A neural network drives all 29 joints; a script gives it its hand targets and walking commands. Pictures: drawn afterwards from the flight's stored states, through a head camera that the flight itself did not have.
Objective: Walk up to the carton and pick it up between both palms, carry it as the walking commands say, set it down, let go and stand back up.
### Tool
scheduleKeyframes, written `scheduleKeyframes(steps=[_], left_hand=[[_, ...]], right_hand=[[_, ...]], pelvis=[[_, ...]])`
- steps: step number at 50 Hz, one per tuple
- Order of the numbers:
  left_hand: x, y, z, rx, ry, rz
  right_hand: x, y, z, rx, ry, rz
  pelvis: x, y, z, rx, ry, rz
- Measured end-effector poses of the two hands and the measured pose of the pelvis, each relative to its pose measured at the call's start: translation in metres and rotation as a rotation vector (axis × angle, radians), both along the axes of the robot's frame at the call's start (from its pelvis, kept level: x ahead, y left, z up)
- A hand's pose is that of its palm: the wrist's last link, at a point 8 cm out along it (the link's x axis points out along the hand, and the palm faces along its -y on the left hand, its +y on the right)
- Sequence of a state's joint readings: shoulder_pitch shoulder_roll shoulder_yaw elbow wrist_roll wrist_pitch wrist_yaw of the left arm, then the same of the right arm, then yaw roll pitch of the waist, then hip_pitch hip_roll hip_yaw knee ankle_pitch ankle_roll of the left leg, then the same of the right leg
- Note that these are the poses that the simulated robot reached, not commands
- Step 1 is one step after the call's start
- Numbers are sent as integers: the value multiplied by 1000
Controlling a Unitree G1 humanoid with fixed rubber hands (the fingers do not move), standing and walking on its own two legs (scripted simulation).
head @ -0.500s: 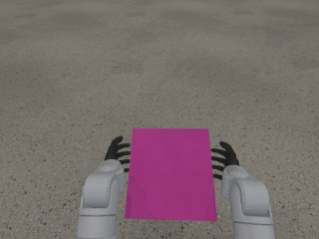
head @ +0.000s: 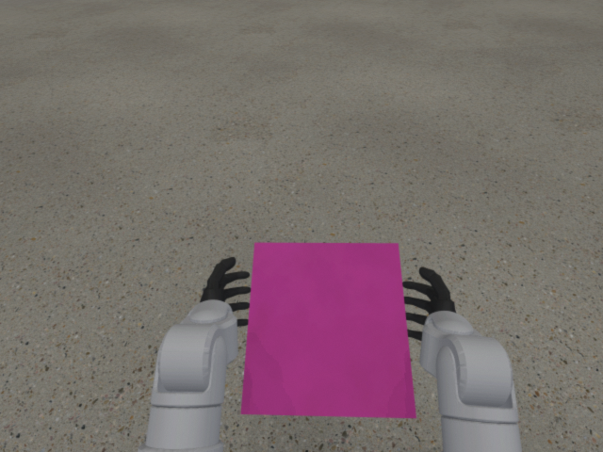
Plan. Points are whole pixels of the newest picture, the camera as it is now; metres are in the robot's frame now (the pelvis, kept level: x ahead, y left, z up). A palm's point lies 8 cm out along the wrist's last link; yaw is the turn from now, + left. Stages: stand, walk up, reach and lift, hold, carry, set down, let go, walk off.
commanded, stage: carry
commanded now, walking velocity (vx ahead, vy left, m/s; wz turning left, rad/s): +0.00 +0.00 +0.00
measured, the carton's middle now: (324, 334) +0.30 +0.00 +0.00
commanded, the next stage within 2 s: none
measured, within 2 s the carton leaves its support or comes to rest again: neither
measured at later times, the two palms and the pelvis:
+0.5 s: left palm (231, 317) +0.26 +0.11 +0.10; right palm (461, 328) +0.26 -0.16 +0.09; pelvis -0.01 -0.03 +0.00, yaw +0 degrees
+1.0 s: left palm (323, 395) +0.18 +0.00 +0.09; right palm (593, 423) +0.17 -0.27 +0.08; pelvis -0.11 -0.13 +0.00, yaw +1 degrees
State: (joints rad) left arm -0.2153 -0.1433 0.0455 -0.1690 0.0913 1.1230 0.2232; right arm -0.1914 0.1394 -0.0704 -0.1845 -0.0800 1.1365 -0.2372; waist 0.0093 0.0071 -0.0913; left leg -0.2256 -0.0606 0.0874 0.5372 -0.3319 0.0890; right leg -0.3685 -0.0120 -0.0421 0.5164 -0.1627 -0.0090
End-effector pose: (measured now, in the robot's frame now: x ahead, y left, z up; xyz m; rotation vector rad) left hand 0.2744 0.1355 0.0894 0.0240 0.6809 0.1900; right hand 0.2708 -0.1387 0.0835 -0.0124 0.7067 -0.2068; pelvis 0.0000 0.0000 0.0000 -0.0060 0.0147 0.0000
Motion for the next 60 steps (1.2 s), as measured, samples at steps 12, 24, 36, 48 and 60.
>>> scheduleKeyframes(steps=[12,24,36,48,60], left_hand=[[-1,-4,-4,7,4,23],[-10,-20,11,26,-33,27],[-36,-74,5,37,-10,26],[-85,-128,-7,2,52,4],[-143,-196,-4,-2,-8,59]], right_hand=[[3,-4,-4,14,-5,12],[-8,-18,9,5,-43,11],[-36,-70,0,-2,-16,9],[-99,-125,-9,-2,62,-30],[-127,-194,-14,22,1,13]], pelvis=[[-1,-8,1,3,6,3],[-8,-23,-2,10,9,8],[-37,-74,-16,18,-6,6],[-106,-121,-2,5,20,26],[-155,-206,-13,-12,44,-2]])
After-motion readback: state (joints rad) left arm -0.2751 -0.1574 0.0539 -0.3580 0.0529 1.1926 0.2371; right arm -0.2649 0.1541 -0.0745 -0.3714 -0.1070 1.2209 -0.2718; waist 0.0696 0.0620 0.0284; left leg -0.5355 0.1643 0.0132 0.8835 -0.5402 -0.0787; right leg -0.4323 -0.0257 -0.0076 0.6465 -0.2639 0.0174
